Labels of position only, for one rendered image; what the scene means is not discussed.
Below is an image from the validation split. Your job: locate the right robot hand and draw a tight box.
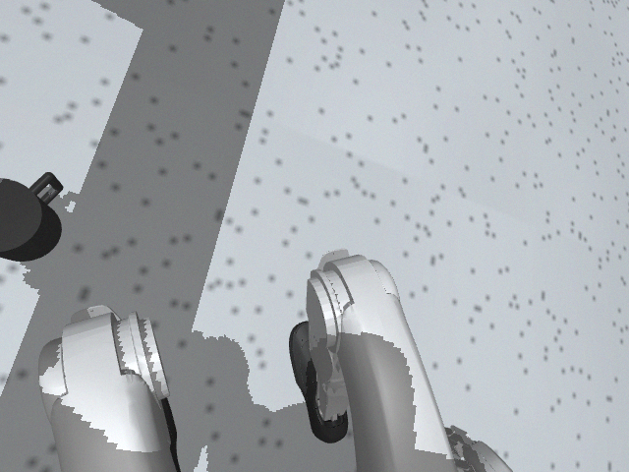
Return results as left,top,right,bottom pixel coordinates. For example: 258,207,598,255
444,425,513,472

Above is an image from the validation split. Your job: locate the left robot foot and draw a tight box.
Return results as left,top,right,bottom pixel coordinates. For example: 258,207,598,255
161,397,181,472

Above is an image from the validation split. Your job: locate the mug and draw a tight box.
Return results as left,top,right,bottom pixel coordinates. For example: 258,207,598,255
0,172,63,262

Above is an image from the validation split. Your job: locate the right robot foot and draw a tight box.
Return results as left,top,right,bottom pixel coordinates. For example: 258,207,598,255
289,321,348,443

